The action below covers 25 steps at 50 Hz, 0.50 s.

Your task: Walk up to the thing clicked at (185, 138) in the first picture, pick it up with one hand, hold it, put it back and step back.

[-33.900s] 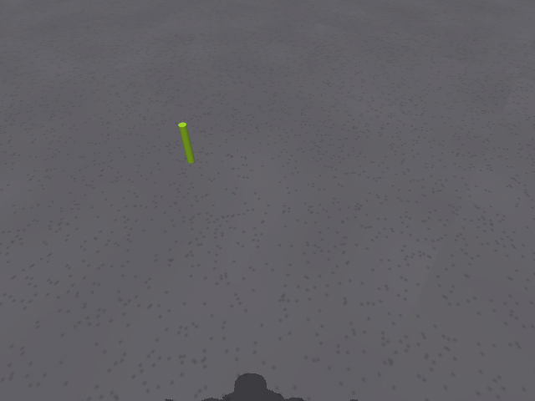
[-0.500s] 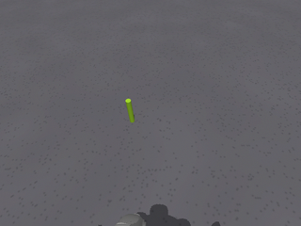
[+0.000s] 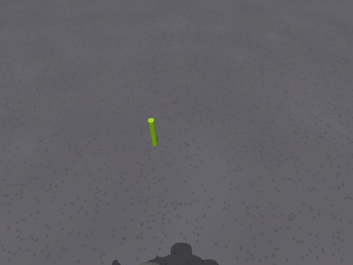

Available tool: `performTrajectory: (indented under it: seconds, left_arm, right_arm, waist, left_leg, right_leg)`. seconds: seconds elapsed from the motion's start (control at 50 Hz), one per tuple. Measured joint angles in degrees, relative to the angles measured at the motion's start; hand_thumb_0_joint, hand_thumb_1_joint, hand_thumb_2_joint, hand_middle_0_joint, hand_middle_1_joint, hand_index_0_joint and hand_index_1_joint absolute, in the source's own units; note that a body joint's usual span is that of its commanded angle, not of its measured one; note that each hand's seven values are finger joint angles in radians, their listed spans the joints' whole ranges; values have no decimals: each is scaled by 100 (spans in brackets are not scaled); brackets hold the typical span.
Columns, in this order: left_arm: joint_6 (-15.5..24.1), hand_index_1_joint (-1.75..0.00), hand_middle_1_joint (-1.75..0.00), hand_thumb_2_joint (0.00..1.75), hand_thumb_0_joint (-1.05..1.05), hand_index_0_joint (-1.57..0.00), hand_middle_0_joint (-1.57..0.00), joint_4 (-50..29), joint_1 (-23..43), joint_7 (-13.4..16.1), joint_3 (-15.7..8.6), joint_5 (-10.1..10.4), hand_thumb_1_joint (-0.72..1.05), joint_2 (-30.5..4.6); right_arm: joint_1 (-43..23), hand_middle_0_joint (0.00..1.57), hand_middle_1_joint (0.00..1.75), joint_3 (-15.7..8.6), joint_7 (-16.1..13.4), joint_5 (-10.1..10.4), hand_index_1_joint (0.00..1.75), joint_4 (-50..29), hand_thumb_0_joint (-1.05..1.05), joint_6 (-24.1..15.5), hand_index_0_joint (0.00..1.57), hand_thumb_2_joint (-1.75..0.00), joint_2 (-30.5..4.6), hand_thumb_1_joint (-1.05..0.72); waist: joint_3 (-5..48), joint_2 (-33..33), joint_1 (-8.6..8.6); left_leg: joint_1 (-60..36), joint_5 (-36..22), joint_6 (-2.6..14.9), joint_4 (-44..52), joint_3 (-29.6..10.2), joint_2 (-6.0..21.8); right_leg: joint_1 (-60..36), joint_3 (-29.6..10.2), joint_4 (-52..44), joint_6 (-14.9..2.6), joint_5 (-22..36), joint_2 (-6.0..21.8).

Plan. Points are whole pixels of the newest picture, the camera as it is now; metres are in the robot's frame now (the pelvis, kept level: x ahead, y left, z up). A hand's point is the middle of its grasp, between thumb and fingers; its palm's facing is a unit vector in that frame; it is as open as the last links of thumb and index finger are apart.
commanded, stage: step back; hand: left
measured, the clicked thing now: (153, 133) +1.00 +0.20 -0.64
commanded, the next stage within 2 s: stand in 0.44 s
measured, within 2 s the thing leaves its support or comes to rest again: neither
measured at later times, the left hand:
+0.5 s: hand out of the picture +0.12 +0.28 -0.14, palm faces +0.01 -0.94 -0.35, open 7.4 cm
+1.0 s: hand out of the picture +0.11 +0.27 -0.14, palm faces -0.04 -0.94 -0.33, open 7.4 cm
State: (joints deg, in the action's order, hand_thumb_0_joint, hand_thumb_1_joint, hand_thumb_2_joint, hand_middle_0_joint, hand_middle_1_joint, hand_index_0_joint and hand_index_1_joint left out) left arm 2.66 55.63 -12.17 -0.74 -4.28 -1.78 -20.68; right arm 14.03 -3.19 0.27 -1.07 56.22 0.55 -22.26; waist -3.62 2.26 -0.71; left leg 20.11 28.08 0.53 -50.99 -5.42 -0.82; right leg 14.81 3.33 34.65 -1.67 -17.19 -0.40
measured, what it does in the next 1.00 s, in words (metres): steps on the spot: left foot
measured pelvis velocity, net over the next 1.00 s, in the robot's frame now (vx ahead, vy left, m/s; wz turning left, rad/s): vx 0.03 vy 0.02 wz -0.01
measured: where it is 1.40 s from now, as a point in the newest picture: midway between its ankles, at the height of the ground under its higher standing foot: outside the picture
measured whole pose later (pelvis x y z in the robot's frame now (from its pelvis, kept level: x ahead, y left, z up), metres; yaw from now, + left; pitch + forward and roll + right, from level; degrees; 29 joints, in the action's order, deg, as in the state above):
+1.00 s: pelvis +0.03 +0.02 +0.02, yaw -1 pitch -2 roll +0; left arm 1.3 65.5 -5.9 -0.7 -0.1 -0.4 -20.4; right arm 5.5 -0.6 1.3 -0.4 67.1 -0.6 -19.7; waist -3.3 -0.1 0.4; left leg 8.8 7.2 -0.8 -18.5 1.8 1.7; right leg 4.9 1.5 18.3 1.0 -11.0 1.3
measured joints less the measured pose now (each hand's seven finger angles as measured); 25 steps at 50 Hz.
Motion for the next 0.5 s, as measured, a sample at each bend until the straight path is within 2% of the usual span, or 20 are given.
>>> performTrajectory:
  seconds: [0.04,0.1,0.14,0.16,0.18,0.22,0.3,0.5]
  left_arm:
    - [31,-30,-30,90,0,-20,-20,-19,17,13,54,18,90,75]
    - [27,-30,-30,90,0,-20,-20,-8,73,17,120,30,90,91]
    - [-15,-30,-30,90,0,-20,-20,9,133,29,147,72,90,68]
    - [-48,-30,-30,90,0,-20,-20,19,176,39,156,94,90,49]
    - [-91,-30,-30,90,0,-20,-20,38,229,53,159,118,90,21]
    - [-173,-30,-30,90,0,-20,-20,90,306,70,168,183,90,-3]
    - [-207,-30,-30,90,0,-20,-20,286,439,83,184,188,90,-62]
    - [-140,-30,-30,90,0,-20,-20,689,663,51,296,183,90,-36]
  right_arm:
    - [-48,20,30,3,4,4,30,17,1,-45,21,-90,-32,-91]
    - [-145,20,30,11,31,-4,30,50,1,-88,21,-90,-28,-91]
    - [-229,20,30,15,33,-7,30,81,1,-115,21,-90,-8,-91]
    - [-284,20,30,10,23,-15,30,106,1,-131,21,-90,12,-91]
    - [-362,20,30,11,7,-27,30,146,1,-137,21,-90,63,-91]
    - [-493,20,30,58,13,-11,30,188,1,-129,21,-90,137,-91]
    - [-784,20,30,182,24,29,30,298,1,-104,21,-90,285,-91]
    - [-1291,21,30,274,61,79,30,601,1,-149,21,-90,382,-90]
  waist:
    - [-26,26,-33]
    - [-64,-18,-64]
    - [-101,-66,-58]
    - [-135,-105,-51]
    - [-187,-198,-66]
    - [-188,-264,-99]
    - [-148,-235,-93]
    - [-94,-203,-63]
  left_leg:
    - [135,-114,-23,3,66,30]
    - [91,-320,-53,622,269,164]
    - [-113,-834,-38,1318,424,224]
    - [-192,-1339,-64,1545,467,207]
    - [-229,-1435,-86,1561,529,148]
    - [-201,-1306,-81,1483,605,143]
    - [-202,-1202,-93,1468,607,282]
    - [-635,-1541,-109,2243,656,270]
  right_leg:
    - [-98,22,-87,26,-11,44]
    - [-144,31,-52,77,-94,136]
    - [-114,37,122,132,-227,204]
    - [-83,29,254,168,-316,250]
    - [-63,-27,361,204,-383,322]
    - [-36,-105,372,213,-407,332]
    - [-154,-117,67,241,-262,184]
    - [-585,-141,-749,265,116,179]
